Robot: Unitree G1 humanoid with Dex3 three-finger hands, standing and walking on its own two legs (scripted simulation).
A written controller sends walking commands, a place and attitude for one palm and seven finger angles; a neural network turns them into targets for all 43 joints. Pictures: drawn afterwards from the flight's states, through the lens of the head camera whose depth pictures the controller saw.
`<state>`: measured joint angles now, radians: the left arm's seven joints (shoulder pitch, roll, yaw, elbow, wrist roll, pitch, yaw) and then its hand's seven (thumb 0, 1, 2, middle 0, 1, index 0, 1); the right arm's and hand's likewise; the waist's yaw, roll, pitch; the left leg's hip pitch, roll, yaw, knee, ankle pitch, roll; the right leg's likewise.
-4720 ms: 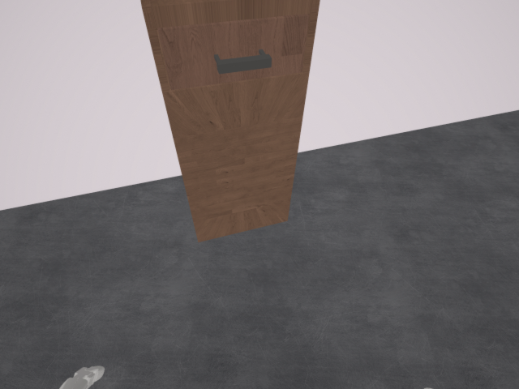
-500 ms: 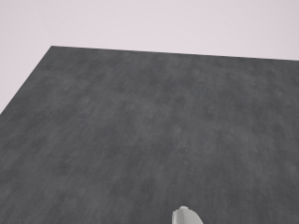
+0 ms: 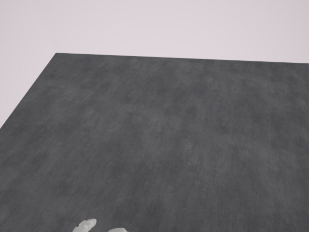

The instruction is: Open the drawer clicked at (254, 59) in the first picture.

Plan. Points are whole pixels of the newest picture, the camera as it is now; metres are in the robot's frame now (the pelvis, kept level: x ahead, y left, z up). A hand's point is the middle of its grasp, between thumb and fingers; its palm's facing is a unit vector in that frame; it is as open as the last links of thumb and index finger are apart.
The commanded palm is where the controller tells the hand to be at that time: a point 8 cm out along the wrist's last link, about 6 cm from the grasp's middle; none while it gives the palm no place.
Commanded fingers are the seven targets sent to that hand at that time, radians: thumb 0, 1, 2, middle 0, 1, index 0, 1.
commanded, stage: turn to face it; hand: left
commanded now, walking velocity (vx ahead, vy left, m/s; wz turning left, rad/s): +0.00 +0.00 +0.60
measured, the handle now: out of the picture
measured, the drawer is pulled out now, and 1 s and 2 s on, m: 0.00 0.00 0.00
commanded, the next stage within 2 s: none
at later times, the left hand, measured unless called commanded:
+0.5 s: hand out of the picture +0.03 +0.27 -0.16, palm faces +0.31 -0.91 -0.26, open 7.4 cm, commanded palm none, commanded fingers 0.00 0.90 0.90 -0.20 -0.30 -0.20 -0.30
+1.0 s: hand out of the picture -0.08 +0.16 -0.14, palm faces +0.59 -0.76 -0.27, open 7.4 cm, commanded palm none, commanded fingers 0.00 0.90 0.90 -0.20 -0.30 -0.20 -0.30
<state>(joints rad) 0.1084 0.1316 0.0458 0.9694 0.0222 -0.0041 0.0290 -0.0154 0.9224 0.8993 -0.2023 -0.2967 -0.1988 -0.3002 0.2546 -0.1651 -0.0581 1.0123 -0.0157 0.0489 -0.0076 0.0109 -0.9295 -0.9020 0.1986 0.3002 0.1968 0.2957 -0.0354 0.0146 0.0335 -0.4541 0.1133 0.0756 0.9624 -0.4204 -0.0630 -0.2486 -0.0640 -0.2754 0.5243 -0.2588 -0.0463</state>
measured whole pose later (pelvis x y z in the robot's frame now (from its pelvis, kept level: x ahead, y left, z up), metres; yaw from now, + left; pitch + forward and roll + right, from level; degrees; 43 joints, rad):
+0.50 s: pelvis +0.00 +0.03 +0.01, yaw +16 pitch +2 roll -2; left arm 0.15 0.25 0.10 0.94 0.01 0.06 0.02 0.00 0.91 0.90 -0.20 -0.30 -0.19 -0.30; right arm 0.23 -0.19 -0.06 0.94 -0.02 0.02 0.00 0.01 -0.90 -0.90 0.20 0.30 0.20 0.30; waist -0.02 0.00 0.06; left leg -0.33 -0.04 -0.03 0.45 -0.16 0.06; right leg -0.44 -0.07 0.01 0.97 -0.41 0.10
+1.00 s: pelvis -0.01 -0.03 +0.01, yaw +36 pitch +0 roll +2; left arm 0.24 0.17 0.03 0.90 0.02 0.01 0.02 0.00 0.90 0.90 -0.20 -0.30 -0.20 -0.30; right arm 0.19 -0.28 -0.10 0.95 -0.02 0.10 0.03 0.01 -0.91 -0.90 0.20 0.30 0.20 0.30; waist -0.01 0.02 0.08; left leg -0.48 0.04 0.01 1.05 -0.39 -0.10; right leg -0.18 -0.13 -0.23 0.50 -0.30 0.00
